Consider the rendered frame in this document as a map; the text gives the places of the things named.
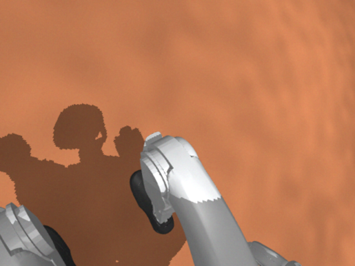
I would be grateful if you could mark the right robot hand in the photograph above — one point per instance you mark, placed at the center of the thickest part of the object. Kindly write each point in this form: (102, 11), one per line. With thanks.
(266, 256)

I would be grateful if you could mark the left robot foot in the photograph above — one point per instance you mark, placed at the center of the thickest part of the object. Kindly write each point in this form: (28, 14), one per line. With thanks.
(60, 246)

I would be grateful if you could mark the right robot foot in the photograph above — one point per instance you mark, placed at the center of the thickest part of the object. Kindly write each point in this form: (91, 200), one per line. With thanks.
(144, 202)

